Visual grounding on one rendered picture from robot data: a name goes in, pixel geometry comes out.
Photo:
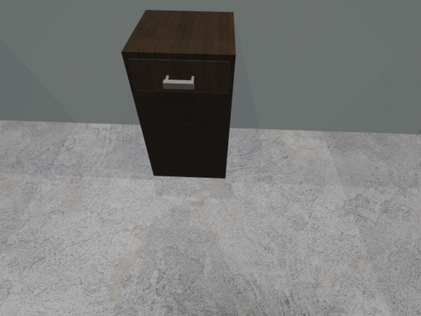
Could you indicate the cabinet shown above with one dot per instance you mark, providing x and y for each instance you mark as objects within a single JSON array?
[{"x": 186, "y": 133}]

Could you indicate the drawer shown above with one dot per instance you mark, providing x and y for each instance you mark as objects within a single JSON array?
[{"x": 209, "y": 76}]

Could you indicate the handle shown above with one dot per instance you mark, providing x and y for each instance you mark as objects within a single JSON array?
[{"x": 178, "y": 84}]

